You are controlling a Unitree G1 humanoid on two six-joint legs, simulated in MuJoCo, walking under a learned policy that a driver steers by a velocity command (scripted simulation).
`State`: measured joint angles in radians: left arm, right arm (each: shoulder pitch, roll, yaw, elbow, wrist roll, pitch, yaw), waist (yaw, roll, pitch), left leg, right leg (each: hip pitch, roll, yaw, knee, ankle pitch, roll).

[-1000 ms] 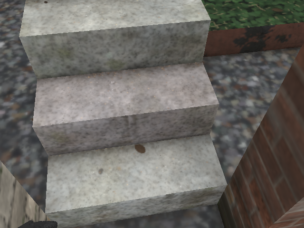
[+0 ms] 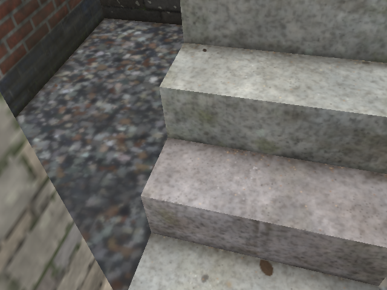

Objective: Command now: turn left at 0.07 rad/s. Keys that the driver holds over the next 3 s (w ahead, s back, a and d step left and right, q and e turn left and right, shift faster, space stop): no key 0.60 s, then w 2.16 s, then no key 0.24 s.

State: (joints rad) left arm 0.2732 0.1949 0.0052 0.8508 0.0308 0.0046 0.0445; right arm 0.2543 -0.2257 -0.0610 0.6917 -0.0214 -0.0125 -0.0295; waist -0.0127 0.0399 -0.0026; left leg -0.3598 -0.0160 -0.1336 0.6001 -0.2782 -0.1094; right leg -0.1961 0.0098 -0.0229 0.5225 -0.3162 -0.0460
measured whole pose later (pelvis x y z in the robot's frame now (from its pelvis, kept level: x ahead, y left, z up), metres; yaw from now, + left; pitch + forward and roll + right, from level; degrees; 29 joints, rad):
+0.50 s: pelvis -0.01 +0.01 +0.01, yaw -1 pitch -1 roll +0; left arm 0.19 0.26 0.03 0.98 0.01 0.01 0.01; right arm 0.28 -0.24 -0.05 0.93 -0.02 -0.07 -0.04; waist 0.01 0.01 0.01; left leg -0.16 0.05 -0.13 0.34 -0.17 -0.09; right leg -0.13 0.04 -0.01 0.36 -0.21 -0.04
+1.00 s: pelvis +0.02 +0.03 +0.01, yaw -1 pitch +1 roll +0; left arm 0.21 0.26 0.01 1.00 -0.01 0.02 0.06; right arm 0.19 -0.22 0.01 0.96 -0.01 -0.08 -0.02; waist 0.00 0.00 -0.03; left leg -0.13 0.01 -0.11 0.32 -0.20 -0.05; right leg -0.09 0.00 0.01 0.32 -0.24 0.00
